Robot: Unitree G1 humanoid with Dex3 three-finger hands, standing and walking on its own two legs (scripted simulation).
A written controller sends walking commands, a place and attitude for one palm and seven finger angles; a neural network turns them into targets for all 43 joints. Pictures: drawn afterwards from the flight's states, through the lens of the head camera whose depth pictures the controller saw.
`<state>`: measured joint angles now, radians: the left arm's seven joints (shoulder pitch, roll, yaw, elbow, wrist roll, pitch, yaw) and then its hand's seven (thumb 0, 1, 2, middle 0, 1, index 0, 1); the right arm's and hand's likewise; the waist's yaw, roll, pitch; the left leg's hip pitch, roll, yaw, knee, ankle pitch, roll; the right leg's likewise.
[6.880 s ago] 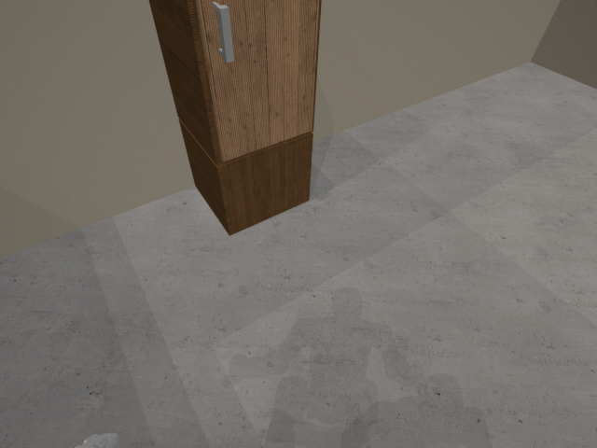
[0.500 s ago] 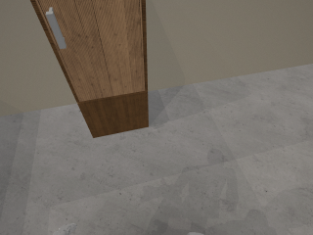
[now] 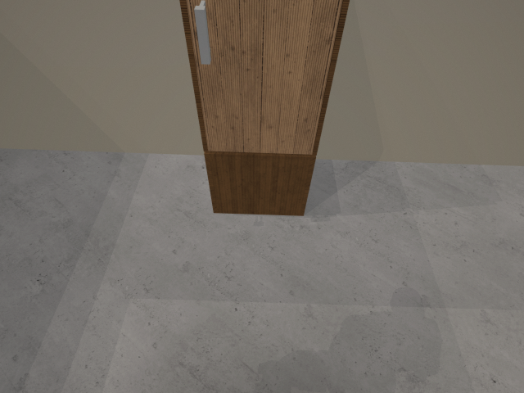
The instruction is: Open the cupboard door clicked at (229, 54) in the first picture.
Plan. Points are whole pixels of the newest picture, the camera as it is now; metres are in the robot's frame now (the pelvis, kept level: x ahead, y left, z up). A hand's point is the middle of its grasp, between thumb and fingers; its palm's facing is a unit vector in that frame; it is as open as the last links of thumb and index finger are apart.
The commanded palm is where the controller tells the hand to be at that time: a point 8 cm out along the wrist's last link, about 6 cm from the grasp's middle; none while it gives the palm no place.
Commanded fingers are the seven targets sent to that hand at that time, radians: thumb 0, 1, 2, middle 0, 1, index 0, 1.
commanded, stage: take the last steps up to it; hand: left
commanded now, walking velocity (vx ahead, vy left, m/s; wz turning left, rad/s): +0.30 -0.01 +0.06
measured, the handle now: (204, 32) +0.91 +0.23 +0.10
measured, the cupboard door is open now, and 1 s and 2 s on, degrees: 0 0 0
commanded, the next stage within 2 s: come to a stop and stand still in 1.08 s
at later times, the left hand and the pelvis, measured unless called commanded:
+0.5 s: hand (182, 359) +0.20 +0.16 -0.16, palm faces -0.01 -0.98 -0.20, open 7.4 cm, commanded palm none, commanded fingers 0.00 0.90 0.90 -0.20 -0.30 -0.20 -0.30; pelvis +0.11 -0.02 -0.01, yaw +1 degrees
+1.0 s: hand (186, 379) +0.17 +0.15 -0.18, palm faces +0.16 -0.98 -0.12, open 7.4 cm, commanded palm none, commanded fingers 0.00 0.90 0.90 -0.20 -0.30 -0.20 -0.30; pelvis +0.26 +0.01 -0.01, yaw +2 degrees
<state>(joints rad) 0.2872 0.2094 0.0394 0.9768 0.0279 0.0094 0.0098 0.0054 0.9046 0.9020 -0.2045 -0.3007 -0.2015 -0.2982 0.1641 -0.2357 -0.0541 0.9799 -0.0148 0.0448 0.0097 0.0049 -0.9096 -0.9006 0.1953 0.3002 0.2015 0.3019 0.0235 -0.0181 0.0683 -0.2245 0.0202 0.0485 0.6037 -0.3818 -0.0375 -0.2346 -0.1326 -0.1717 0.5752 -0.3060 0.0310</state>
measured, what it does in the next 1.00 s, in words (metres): walks ahead: left foot, then right foot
